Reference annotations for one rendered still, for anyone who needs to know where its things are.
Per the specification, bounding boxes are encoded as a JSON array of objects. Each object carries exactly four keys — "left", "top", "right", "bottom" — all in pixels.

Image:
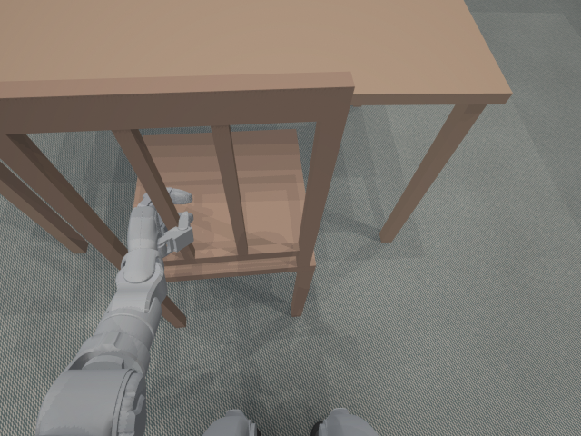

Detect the left robot thigh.
[{"left": 202, "top": 416, "right": 257, "bottom": 436}]

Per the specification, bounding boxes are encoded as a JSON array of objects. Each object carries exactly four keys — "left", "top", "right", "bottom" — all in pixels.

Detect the table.
[{"left": 0, "top": 0, "right": 513, "bottom": 253}]

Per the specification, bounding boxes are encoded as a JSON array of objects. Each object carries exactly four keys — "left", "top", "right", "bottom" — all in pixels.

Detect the robot left forearm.
[{"left": 35, "top": 248, "right": 168, "bottom": 436}]

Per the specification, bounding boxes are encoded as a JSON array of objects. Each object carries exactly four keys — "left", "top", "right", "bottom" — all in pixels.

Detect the right robot thigh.
[{"left": 319, "top": 414, "right": 379, "bottom": 436}]

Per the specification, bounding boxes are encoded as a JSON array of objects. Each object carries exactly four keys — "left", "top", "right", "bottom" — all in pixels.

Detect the robot thigh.
[
  {"left": 319, "top": 414, "right": 379, "bottom": 436},
  {"left": 202, "top": 416, "right": 257, "bottom": 436}
]

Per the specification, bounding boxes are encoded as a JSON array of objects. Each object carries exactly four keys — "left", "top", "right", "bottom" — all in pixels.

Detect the robot left hand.
[{"left": 127, "top": 187, "right": 194, "bottom": 258}]

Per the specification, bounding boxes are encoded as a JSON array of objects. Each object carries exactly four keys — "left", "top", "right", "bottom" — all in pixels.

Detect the chair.
[{"left": 0, "top": 72, "right": 355, "bottom": 328}]

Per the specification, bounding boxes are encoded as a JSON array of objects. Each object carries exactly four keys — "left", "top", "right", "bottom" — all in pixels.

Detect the robot left upper arm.
[{"left": 38, "top": 369, "right": 147, "bottom": 436}]

